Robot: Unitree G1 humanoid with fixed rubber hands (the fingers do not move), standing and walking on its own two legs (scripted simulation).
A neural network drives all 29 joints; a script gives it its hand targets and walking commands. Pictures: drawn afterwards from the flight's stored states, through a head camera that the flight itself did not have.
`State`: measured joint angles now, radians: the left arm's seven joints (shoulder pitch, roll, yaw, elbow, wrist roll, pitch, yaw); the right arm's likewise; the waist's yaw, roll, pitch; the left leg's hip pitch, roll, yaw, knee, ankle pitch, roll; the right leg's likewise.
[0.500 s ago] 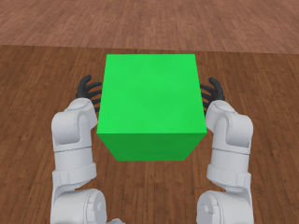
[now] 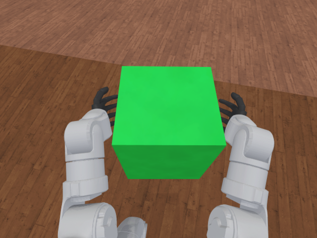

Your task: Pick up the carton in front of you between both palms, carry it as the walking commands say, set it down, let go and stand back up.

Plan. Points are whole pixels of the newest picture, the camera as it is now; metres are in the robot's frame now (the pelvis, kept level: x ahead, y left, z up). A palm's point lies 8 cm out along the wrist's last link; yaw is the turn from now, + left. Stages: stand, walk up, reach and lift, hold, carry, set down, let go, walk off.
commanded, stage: carry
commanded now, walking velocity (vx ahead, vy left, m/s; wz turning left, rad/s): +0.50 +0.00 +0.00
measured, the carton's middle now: (165, 129) +0.37 +0.04 +0.06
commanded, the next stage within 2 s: none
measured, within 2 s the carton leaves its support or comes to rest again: neither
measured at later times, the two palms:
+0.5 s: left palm (143, 13) +0.70 +0.16 +0.21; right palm (244, 22) +0.68 -0.15 +0.21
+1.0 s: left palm out of the picture +1.04 +0.16 +0.25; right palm out of the picture +1.02 -0.15 +0.25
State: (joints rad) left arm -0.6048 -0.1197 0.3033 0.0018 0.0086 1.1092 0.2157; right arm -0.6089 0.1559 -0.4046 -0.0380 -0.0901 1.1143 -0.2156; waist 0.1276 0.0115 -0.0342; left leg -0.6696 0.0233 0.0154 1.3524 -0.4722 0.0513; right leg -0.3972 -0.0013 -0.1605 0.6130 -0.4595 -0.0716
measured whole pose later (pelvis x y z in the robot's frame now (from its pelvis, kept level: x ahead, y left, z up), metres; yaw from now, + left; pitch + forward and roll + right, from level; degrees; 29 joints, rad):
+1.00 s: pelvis +0.68 +0.03 +0.10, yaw -1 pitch +4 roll +2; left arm -0.62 -0.08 0.32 -0.05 0.01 1.11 0.22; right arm -0.64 0.13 -0.31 -0.03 -0.05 1.10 -0.22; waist -0.06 -0.02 -0.07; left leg -0.56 0.00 0.17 0.76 -0.42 0.06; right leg -0.32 -0.06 -0.02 1.03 -0.54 -0.01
